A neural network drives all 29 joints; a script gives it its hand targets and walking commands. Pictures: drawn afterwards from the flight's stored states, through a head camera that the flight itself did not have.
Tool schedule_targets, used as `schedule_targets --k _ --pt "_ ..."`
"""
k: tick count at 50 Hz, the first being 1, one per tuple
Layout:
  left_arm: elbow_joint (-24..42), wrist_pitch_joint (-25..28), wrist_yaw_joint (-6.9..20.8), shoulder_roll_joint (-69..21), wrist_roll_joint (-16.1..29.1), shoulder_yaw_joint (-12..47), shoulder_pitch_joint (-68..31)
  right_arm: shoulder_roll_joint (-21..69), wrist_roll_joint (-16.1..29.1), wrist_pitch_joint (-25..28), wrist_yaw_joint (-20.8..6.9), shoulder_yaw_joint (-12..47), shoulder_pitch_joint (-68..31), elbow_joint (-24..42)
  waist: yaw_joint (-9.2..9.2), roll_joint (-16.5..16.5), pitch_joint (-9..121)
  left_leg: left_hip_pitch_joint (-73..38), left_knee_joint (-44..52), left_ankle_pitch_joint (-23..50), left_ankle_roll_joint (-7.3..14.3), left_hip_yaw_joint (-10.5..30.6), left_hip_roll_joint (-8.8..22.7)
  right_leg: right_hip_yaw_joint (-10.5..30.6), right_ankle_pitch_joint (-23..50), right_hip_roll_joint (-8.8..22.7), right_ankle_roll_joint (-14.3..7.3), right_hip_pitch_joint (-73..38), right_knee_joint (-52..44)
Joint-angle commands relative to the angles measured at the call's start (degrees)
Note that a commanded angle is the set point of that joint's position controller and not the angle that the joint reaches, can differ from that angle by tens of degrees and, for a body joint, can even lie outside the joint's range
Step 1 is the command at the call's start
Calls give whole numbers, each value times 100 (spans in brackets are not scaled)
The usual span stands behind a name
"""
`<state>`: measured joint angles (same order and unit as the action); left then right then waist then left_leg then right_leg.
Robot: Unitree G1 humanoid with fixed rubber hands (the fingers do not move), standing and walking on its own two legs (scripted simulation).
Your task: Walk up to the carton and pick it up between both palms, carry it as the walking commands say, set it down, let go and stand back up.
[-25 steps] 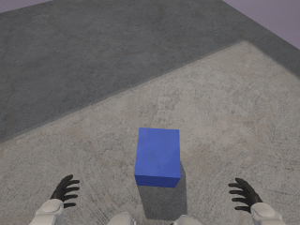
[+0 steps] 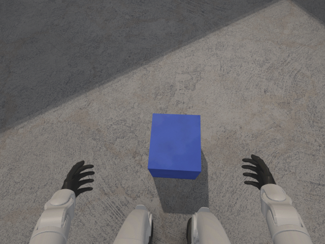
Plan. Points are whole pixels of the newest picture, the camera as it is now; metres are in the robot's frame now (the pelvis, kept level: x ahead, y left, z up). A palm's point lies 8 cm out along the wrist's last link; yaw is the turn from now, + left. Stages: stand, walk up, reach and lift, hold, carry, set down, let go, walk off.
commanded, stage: reach and lift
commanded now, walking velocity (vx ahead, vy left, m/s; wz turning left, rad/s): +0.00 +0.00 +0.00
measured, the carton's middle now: (174, 148) +0.49 +0.00 -0.58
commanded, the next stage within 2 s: none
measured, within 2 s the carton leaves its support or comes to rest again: neither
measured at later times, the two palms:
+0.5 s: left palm (94, 140) +0.37 +0.25 -0.12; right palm (259, 147) +0.37 -0.23 -0.12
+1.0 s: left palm (109, 111) +0.49 +0.23 -0.15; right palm (243, 117) +0.48 -0.21 -0.15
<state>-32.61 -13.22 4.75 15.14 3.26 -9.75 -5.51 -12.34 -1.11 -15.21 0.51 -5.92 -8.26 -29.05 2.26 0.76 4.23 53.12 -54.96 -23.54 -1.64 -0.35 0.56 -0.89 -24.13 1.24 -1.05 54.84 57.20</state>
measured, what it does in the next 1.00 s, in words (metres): stands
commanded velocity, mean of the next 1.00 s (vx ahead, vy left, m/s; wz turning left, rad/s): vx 0.00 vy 0.00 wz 0.00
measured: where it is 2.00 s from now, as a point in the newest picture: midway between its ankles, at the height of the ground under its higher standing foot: outside the picture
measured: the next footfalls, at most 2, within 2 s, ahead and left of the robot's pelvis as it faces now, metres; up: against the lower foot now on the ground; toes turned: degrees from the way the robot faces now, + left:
none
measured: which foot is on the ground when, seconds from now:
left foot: down 0.00-1.00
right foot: down 0.00-1.00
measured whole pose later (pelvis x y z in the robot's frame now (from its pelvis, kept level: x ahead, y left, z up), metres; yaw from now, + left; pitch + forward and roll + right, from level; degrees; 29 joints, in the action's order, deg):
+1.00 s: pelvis -0.04 +0.02 -0.05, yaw +0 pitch +47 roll +0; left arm -50.9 -9.3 3.0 19.6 -0.7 -19.9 -66.6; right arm -17.5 -2.3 -10.0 -2.0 -21.2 -66.3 -49.9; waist -0.9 0.5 2.1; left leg 89.0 -59.9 -17.8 -0.7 0.7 -0.2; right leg 0.9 -17.0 0.0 0.5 89.5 59.6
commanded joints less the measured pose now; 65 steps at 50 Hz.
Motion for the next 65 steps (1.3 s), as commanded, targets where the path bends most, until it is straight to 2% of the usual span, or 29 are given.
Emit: schedule_targets --k 1,7,13,19,26,31,41,46,49,53,58,61,65 --pt "540 -83 -82 825 10 -274 -877 -745 115 -12 -82 -270 -1109 293 5 83 2103 -346 556 1370 79 -300 -265 237 1636 -223 258 -1956 -641" --pt "100 -216 -118 818 89 -249 -2084 -1072 324 -85 -202 -388 -2364 -389 -23 91 2378 -234 474 1215 48 -273 -200 123 1440 -218 282 -1634 -555" --pt "-360 -158 -191 865 131 -183 -3377 -1414 417 37 -288 -613 -3460 -978 -104 -50 2959 -334 368 1149 -56 -199 -205 -37 1279 -257 252 -972 -423" --pt "-653 -128 -292 1030 91 -260 -4585 -1634 443 125 -348 -842 -4469 -1241 -168 -163 3625 -352 258 1022 -96 -156 -234 -117 1072 -292 222 -457 -317" --pt "-963 -114 -354 1091 51 -385 -5703 -1715 423 185 -386 -1031 -5494 -1436 -219 -127 4190 -201 99 1073 -62 -90 -280 -163 1083 -350 219 -38 -162" --pt "-1127 -25 -372 1128 -9 -546 -6342 -1695 347 274 -362 -1159 -6106 -1543 -238 -68 4635 -81 -74 1492 -48 -62 -314 -147 1516 -402 241 82 -10" --pt "-1353 322 -313 1329 -157 -896 -7358 -1556 102 530 -214 -1379 -7087 -1704 -251 -31 5594 350 -354 2709 -44 -70 -378 37 3071 -447 283 -272 276" --pt "-1358 455 -203 1284 -341 -1063 -7226 -1370 -91 595 -222 -1564 -6918 -1625 -274 -50 6014 561 -339 3252 -27 -74 -374 97 3871 -411 248 -547 310" --pt "-1230 522 -148 1237 -462 -1142 -7118 -1256 -178 638 -246 -1667 -6754 -1465 -273 -89 6099 680 -364 3473 -20 -66 -351 111 4069 -378 229 -429 319" --pt "-1153 546 -109 1115 -540 -1163 -7171 -1135 -207 675 -267 -1739 -6774 -1378 -288 -156 5844 974 -529 3262 -22 -59 -319 78 3654 -363 227 137 430" --pt "-1322 515 -90 1039 -580 -1187 -7294 -993 -259 652 -247 -1766 -6937 -1546 -300 -166 5379 1777 -993 2437 -21 -126 -334 33 2774 -368 263 844 894" --pt "-1429 486 -133 1117 -548 -1171 -7475 -1017 -260 624 -179 -1738 -7135 -1676 -325 -147 5294 2227 -1370 1961 -36 -183 -362 -17 2311 -381 303 1166 1301" --pt "-1502 436 -251 1302 -388 -1034 -7734 -1189 -143 581 -47 -1606 -7371 -1744 -388 -163 5623 2514 -1933 1693 -75 -249 -418 -110 2046 -422 339 1426 1882"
